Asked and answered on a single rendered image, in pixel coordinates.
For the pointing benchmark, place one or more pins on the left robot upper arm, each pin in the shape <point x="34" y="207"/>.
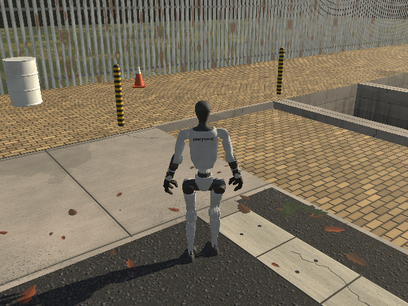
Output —
<point x="179" y="146"/>

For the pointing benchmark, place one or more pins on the right robot forearm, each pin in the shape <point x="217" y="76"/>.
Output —
<point x="234" y="168"/>

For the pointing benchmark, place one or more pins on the robot left shin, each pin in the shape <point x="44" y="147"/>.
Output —
<point x="190" y="233"/>

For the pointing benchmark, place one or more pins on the robot right thigh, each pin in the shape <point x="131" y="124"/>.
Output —
<point x="219" y="187"/>

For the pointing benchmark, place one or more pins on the left robot forearm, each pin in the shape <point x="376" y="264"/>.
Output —
<point x="171" y="170"/>

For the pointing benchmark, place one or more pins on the robot left hand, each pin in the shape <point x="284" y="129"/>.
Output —
<point x="167" y="185"/>

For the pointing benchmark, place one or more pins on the right robot upper arm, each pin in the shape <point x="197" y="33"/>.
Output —
<point x="226" y="143"/>

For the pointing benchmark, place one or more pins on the robot right hand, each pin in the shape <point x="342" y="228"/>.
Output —
<point x="238" y="181"/>

